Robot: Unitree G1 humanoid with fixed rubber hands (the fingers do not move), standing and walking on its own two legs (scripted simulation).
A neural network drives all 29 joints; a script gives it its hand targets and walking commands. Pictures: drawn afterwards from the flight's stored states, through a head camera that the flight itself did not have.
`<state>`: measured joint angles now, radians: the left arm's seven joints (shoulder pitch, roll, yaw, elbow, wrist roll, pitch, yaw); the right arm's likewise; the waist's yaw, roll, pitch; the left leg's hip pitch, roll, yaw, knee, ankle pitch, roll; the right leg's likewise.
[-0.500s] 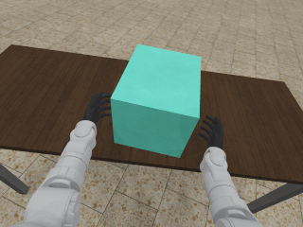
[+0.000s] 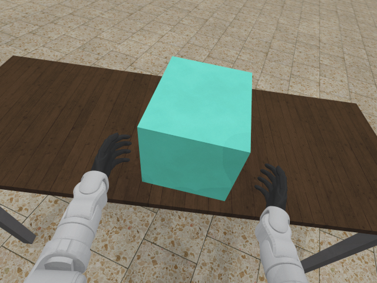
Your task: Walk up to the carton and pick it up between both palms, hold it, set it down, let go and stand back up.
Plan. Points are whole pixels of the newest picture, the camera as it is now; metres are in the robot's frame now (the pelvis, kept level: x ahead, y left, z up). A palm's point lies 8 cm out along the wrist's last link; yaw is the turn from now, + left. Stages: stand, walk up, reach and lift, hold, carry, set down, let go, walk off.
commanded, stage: set down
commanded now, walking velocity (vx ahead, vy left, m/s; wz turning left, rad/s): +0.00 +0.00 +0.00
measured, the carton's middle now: (197, 126) +0.50 -0.04 +0.02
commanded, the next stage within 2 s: none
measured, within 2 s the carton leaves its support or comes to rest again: neither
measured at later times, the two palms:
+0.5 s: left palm (82, 202) +0.27 +0.21 +0.03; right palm (288, 238) +0.20 -0.20 +0.03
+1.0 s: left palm (83, 215) +0.25 +0.21 +0.01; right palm (292, 247) +0.19 -0.21 +0.02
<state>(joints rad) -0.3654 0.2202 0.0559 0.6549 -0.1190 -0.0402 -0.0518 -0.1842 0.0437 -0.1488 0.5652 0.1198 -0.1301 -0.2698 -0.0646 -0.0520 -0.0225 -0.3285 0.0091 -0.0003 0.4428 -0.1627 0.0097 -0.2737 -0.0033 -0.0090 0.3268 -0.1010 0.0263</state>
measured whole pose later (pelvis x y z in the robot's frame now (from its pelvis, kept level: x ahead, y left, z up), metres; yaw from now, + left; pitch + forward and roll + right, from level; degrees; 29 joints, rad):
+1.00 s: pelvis +0.04 -0.01 +0.00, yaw +0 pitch -4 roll -2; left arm 0.27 0.25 0.06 0.06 -0.12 0.22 -0.09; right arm 0.41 0.04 -0.03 0.00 0.15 0.13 -0.24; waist -0.06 -0.05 -0.02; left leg -0.12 0.02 0.00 0.44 -0.24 0.01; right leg -0.07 0.01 -0.01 0.33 -0.18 0.02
